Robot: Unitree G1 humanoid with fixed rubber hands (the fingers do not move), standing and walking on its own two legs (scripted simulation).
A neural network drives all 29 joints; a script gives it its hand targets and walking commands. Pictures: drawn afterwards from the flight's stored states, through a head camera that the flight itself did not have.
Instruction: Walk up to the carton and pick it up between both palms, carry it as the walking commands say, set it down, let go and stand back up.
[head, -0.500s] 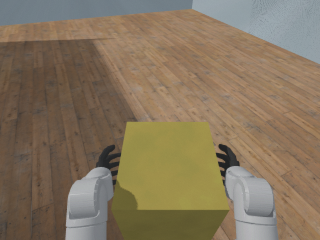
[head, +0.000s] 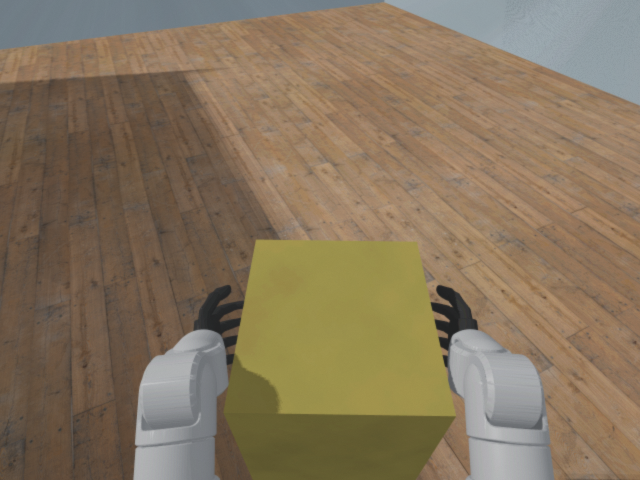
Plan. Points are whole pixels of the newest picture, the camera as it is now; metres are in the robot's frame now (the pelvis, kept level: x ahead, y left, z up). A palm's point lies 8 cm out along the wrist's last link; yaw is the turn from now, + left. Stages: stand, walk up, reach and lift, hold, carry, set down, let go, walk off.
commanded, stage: carry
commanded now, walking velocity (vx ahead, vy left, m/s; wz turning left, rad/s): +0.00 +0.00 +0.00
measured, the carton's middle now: (334, 368) +0.27 +0.00 +0.01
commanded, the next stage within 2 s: none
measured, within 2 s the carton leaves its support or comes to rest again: neither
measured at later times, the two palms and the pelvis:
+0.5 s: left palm (219, 345) +0.27 +0.13 +0.08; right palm (469, 347) +0.26 -0.16 +0.07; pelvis +0.00 -0.01 +0.00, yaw +0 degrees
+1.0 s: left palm (221, 361) +0.26 +0.13 +0.06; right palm (469, 361) +0.26 -0.16 +0.06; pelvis -0.01 -0.01 +0.00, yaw +0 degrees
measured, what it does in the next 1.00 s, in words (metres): stands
